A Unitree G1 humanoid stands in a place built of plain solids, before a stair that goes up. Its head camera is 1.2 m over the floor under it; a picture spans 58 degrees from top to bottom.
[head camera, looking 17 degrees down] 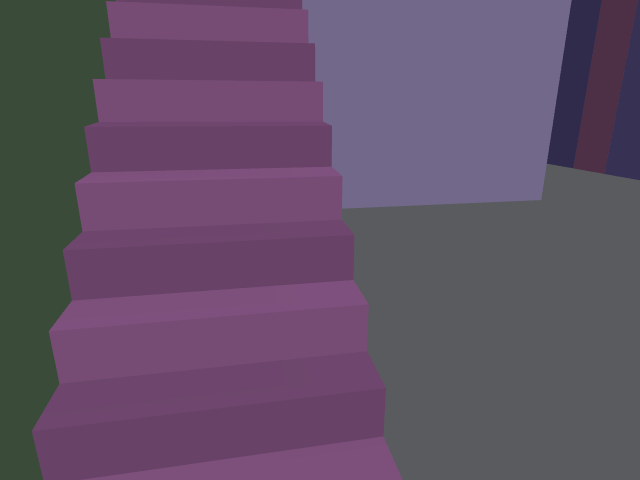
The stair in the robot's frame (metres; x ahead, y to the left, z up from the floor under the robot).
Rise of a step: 0.19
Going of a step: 0.20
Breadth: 1.09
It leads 11 degrees to the left of straight ahead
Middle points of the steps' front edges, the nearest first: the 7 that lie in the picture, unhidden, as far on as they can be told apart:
1.04 0.33 0.38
1.23 0.37 0.56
1.43 0.41 0.75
1.63 0.44 0.94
1.82 0.48 1.13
2.02 0.52 1.32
2.22 0.56 1.50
